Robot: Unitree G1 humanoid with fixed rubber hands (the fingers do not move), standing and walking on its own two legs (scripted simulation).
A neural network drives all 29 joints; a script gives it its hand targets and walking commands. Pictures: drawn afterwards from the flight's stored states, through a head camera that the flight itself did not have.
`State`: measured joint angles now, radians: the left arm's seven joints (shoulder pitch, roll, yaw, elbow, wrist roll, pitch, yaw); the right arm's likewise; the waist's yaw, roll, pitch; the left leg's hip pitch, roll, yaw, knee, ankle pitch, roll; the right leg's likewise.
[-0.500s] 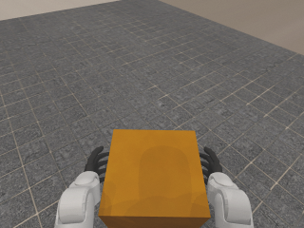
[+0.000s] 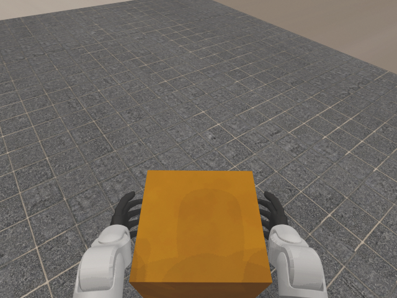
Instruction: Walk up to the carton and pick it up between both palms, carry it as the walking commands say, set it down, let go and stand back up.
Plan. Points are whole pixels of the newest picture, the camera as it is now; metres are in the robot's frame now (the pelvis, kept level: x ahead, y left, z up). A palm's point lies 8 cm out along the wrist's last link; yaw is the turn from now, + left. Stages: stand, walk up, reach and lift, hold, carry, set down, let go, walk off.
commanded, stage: carry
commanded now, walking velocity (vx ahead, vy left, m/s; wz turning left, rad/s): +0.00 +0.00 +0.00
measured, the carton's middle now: (199, 243) +0.26 +0.00 -0.03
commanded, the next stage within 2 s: none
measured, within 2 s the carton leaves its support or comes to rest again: neither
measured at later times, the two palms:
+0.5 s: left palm (136, 186) +0.34 +0.14 +0.06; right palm (279, 189) +0.34 -0.16 +0.06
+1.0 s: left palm (163, 104) +0.61 +0.11 +0.07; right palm (269, 108) +0.61 -0.19 +0.08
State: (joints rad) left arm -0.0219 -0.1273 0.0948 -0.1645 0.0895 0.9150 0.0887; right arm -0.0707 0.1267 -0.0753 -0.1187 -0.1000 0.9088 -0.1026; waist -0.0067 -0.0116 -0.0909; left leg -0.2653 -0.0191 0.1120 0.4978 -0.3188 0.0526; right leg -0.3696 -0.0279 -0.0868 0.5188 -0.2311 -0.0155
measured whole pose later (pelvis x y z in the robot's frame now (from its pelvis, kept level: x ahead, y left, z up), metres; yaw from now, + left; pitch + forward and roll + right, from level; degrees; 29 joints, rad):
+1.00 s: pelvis +0.38 -0.04 -0.01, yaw +0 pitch +5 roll -2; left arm 0.08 -0.14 0.02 -0.60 0.01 1.15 0.14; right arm 0.07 0.13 -0.03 -0.60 -0.03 1.15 -0.15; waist -0.01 0.02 -0.06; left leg -0.09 0.15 0.12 0.59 -0.46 -0.05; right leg -0.43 -0.03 -0.24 0.51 -0.14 -0.06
